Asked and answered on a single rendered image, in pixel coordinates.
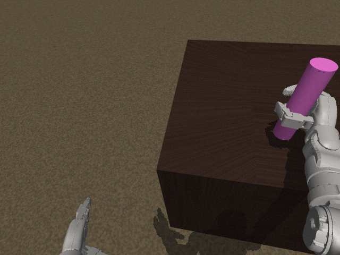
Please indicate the left robot hand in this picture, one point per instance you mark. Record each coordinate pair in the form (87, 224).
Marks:
(76, 234)

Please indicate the can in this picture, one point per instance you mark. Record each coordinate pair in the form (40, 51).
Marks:
(312, 83)

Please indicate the right robot arm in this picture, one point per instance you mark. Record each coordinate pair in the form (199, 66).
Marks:
(321, 232)

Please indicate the right robot hand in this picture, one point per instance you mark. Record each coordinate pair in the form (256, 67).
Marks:
(323, 112)

